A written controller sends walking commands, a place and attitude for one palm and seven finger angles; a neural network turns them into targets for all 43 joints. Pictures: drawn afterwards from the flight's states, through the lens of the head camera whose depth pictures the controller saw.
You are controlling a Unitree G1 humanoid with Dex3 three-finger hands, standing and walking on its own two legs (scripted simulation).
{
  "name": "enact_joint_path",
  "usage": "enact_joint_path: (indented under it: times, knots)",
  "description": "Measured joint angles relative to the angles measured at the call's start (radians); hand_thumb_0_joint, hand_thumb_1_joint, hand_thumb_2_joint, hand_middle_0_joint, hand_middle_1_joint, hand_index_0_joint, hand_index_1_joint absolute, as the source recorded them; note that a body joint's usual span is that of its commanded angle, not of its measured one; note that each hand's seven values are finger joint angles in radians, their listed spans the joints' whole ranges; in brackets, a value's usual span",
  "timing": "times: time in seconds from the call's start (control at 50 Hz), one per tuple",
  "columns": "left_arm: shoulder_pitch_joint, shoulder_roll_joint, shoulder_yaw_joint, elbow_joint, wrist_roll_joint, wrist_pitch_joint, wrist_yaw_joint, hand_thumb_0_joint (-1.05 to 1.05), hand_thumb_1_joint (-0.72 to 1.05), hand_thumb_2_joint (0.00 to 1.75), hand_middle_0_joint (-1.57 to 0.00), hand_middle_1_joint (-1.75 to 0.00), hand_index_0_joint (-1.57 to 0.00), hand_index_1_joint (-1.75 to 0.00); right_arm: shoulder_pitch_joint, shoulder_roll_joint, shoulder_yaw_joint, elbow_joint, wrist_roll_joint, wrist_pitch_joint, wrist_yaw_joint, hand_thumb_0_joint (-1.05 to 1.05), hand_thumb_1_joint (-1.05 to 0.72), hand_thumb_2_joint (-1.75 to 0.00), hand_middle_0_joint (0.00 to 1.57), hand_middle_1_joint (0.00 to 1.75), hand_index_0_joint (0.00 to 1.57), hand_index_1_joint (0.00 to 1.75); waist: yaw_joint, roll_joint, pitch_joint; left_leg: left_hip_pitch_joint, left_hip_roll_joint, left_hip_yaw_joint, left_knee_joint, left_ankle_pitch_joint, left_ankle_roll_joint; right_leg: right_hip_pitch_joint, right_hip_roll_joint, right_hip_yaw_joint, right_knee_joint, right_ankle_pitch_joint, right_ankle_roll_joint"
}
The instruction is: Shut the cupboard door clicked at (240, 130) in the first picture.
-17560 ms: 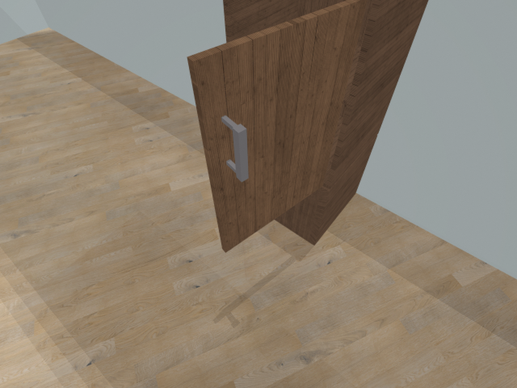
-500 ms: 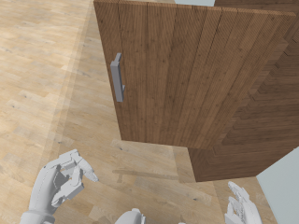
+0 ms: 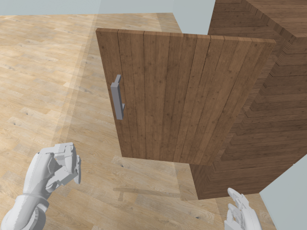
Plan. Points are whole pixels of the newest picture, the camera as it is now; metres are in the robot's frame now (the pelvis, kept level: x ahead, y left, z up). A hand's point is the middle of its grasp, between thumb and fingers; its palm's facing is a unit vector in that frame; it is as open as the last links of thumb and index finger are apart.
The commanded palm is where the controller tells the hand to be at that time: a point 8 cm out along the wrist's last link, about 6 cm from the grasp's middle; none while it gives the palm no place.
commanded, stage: raise the hand and make a fist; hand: left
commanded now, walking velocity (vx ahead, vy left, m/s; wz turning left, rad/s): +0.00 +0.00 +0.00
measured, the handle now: (119, 97) +0.46 +0.14 +0.10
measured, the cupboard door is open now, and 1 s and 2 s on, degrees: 78 78 78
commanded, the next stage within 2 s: bring the fist close to the handle in 0.40 s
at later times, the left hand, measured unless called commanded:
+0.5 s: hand (80, 173) +0.22 +0.18 +0.10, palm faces -0.03 -1.00 -0.05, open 3.1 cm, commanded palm +0.20 +0.23 +0.10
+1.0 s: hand (105, 148) +0.28 +0.14 +0.10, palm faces -0.04 -1.00 -0.02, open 3.1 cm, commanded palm +0.26 +0.19 +0.10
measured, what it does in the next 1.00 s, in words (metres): stands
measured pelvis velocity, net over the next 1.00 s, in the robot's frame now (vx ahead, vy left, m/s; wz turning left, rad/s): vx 0.00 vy -0.01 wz -0.02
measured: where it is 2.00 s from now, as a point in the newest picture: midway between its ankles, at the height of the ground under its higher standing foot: outside the picture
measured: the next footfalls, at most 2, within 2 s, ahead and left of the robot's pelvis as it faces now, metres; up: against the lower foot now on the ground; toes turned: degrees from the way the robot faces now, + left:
none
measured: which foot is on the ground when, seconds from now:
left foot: down 0.00-1.00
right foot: down 0.00-1.00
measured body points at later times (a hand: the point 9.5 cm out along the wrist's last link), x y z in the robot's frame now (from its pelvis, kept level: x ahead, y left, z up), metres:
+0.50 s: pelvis -0.01 -0.01 +0.01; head +0.00 -0.01 +0.46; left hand +0.21 +0.23 +0.10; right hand +0.17 -0.24 -0.06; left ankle +0.03 +0.07 -0.70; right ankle -0.02 -0.11 -0.70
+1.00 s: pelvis +0.00 -0.01 +0.01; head +0.01 -0.02 +0.46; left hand +0.27 +0.19 +0.11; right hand +0.15 -0.25 -0.07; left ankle +0.03 +0.07 -0.70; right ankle -0.02 -0.11 -0.70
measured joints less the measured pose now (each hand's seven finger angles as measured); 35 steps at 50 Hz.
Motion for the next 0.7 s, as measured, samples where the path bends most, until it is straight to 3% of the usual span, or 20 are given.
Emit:
enact_joint_path:
  times: [0.08, 0.22, 0.38, 0.42, 0.56, 0.7]
  knots:
    - [-0.058, -0.01, 0.032, 0.034, -0.015, -0.009, -0.006, 0.01, 0.9, 0.9, -1.29, -1.49, -1.3, -1.49, 0.004, -0.012, -0.001, 0.028, 0.006, -0.007, 0.005, 0.01, -0.9, -0.9, 0.2, 0.3, 0.21, 0.3, -0.001, 0.012, -0.002, 0.021, -0.001, -0.004, -0.021, 0.011, -0.001, 0.023, -0.001, -0.002, -0.023, 0.011, 0.0]
    - [-0.026, -0.029, -0.024, 0.091, 0.0, 0.084, -0.055, 0.01, 0.9, 0.9, -1.29, -1.5, -1.3, -1.5, 0.01, -0.019, -0.008, 0.023, 0.005, -0.008, 0.002, 0.01, -0.9, -0.9, 0.2, 0.3, 0.21, 0.3, -0.012, 0.007, 0.005, 0.049, -0.001, 0.011, -0.062, 0.031, -0.001, 0.038, -0.003, 0.013, -0.047, 0.027, 0.001]
    - [-0.036, -0.024, 0.008, 0.034, 0.017, -0.041, 0.018, 0.02, 0.9, 0.9, -1.3, -1.5, -1.3, -1.5, 0.0, -0.018, -0.013, 0.037, -0.007, -0.026, 0.014, 0.01, -0.9, -0.9, 0.2, 0.3, 0.2, 0.3, -0.003, -0.006, 0.025, 0.046, 0.0, 0.0, -0.05, 0.031, -0.008, 0.039, -0.001, 0.002, -0.036, 0.025, -0.007]
    - [-0.047, -0.026, 0.012, 0.044, 0.011, -0.039, 0.003, 0.01, 0.9, 0.9, -1.3, -1.5, -1.3, -1.5, -0.005, -0.02, -0.011, 0.041, -0.003, -0.023, 0.017, 0.01, -0.9, -0.9, 0.2, 0.3, 0.2, 0.3, -0.001, 0.003, 0.02, 0.045, -0.001, -0.002, -0.05, 0.032, -0.008, 0.039, -0.001, 0.0, -0.038, 0.026, -0.006]
    - [-0.025, -0.031, -0.028, 0.091, 0.007, 0.053, -0.046, 0.01, 0.9, 0.9, -1.3, -1.5, -1.3, -1.5, -0.008, -0.016, -0.005, 0.028, 0.0, -0.016, 0.005, 0.01, -0.9, -0.9, 0.2, 0.3, 0.21, 0.3, -0.003, 0.017, 0.017, 0.057, -0.002, 0.003, -0.066, 0.039, -0.006, 0.047, -0.003, 0.006, -0.048, 0.031, -0.004]
    - [-0.132, -0.049, -0.043, 0.097, 0.029, -0.023, 0.018, 0.02, 0.9, 0.9, -1.3, -1.5, -1.3, -1.5, -0.022, -0.015, -0.001, 0.05, -0.008, -0.028, 0.004, 0.01, -0.9, -0.9, 0.2, 0.3, 0.2, 0.3, 0.001, 0.004, 0.04, 0.044, -0.005, -0.008, -0.048, 0.038, -0.01, 0.037, -0.005, -0.008, -0.029, 0.025, -0.008]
